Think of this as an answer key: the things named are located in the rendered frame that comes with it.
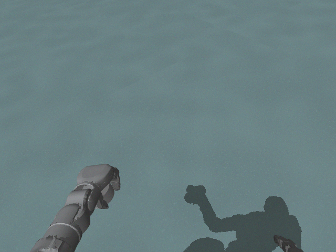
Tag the left robot arm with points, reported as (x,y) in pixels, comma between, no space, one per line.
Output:
(71,221)

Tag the right robot hand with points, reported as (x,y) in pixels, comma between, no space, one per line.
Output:
(287,245)

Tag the tin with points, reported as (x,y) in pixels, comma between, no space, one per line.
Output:
(108,193)

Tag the left robot hand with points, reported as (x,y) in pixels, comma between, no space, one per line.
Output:
(101,175)

